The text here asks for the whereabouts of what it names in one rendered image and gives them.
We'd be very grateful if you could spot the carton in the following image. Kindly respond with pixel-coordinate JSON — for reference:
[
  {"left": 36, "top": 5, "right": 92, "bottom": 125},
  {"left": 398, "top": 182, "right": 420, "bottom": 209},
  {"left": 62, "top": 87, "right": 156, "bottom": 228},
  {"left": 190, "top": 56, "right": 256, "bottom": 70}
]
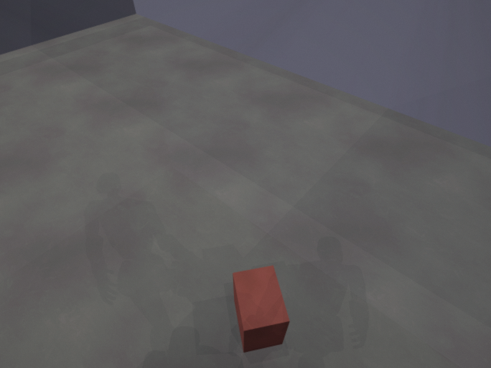
[{"left": 232, "top": 265, "right": 290, "bottom": 353}]

